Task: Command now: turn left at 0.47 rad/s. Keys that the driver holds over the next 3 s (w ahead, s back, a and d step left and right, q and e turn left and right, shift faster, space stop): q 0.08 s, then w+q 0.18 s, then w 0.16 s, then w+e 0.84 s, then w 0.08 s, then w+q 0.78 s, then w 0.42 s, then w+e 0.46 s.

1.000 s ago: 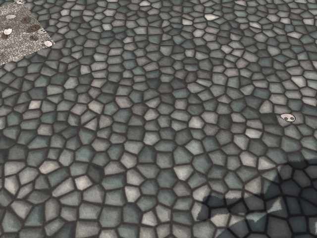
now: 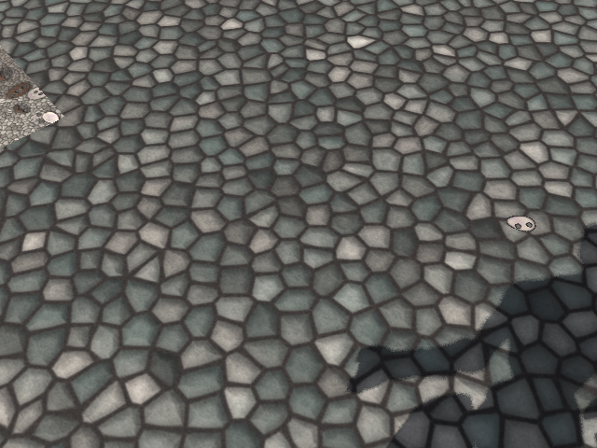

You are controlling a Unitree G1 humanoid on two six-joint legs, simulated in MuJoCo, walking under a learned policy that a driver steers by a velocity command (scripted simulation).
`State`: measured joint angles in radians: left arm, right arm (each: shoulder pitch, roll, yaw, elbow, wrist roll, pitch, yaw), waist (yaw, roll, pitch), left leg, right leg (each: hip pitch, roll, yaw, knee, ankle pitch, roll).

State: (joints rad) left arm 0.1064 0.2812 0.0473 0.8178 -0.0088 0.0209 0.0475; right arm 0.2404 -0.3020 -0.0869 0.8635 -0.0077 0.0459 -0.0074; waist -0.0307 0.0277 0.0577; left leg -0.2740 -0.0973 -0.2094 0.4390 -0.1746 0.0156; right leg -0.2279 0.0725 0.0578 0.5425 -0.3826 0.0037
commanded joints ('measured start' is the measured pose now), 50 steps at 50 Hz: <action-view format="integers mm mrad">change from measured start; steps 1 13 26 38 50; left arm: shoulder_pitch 156 206 295 208 -26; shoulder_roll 137 146 140 7 7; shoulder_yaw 29 28 27 22 3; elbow -13 -14 109 75 -48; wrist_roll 22 32 20 34 45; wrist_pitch -15 -65 -88 -36 -32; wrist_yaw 16 -10 -60 -96 -112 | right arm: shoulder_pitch -78 -115 -113 74 173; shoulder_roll -103 -94 -28 -24 -87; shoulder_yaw -27 -18 23 31 26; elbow -88 -80 -92 4 82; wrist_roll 10 -30 -32 -11 -15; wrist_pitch -1 1 -68 -148 -133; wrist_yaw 6 72 53 0 -34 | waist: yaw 72 85 -5 41 55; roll -7 -130 -133 57 70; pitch -123 27 19 27 -2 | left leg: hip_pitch -91 -443 81 235 400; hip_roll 105 89 65 337 355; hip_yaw -168 134 307 221 458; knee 64 556 19 -311 -82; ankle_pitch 43 -115 -38 215 1000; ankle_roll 37 -53 60 93 70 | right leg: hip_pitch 225 300 63 -461 -265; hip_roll -127 -331 -322 -165 -27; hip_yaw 108 137 -4 -30 -240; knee -319 -428 -244 585 108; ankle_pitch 107 -23 452 223 233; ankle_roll -47 -173 -184 -61 -158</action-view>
